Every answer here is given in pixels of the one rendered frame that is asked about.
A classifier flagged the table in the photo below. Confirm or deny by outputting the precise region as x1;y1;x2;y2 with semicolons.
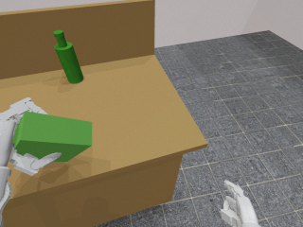
0;0;208;227

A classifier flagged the left robot forearm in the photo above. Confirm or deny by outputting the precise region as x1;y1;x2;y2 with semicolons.
0;166;12;227

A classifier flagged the robot left hand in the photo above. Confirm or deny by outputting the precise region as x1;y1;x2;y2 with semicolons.
0;97;62;176

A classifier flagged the sponge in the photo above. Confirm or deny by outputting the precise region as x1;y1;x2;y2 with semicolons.
12;111;93;162

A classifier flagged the robot right hand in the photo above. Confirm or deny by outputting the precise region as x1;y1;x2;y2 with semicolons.
221;180;258;227

